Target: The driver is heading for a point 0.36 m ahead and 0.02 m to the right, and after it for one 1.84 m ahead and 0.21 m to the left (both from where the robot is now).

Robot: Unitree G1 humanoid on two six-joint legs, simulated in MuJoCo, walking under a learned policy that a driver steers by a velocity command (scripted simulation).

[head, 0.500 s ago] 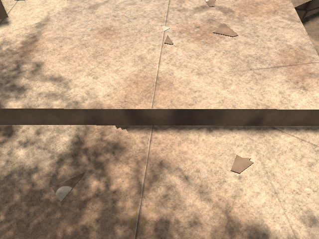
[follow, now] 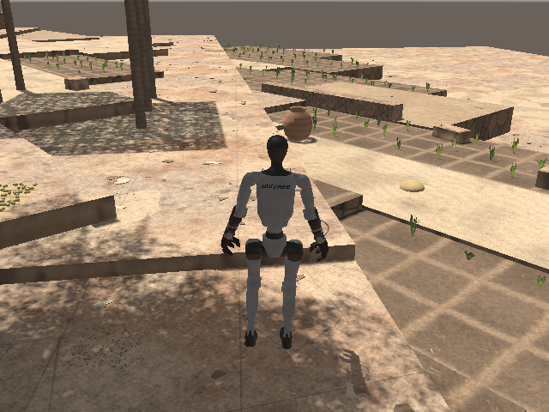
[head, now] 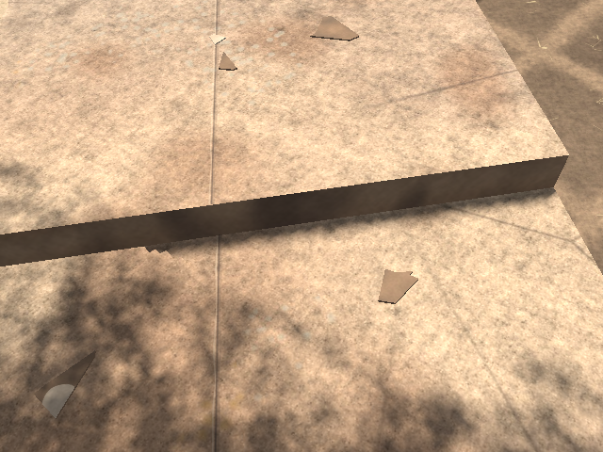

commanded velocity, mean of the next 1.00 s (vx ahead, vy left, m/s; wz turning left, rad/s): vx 0.31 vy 0.00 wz -0.21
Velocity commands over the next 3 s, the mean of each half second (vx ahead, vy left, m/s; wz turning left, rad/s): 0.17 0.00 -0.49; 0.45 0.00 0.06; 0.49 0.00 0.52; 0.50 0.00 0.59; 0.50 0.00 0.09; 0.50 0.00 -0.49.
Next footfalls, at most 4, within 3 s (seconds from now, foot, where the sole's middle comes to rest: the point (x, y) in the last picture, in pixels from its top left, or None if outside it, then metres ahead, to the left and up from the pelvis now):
0.34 left None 0.09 0.14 -0.77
0.76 right None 0.23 -0.21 -0.77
1.30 left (343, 384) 0.58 -0.03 -0.77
1.76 right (400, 275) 0.86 -0.19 -0.77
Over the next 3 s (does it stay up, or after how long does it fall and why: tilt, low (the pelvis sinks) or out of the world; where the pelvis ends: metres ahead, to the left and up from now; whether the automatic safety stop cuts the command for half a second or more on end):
stays up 1.29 0.27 0.14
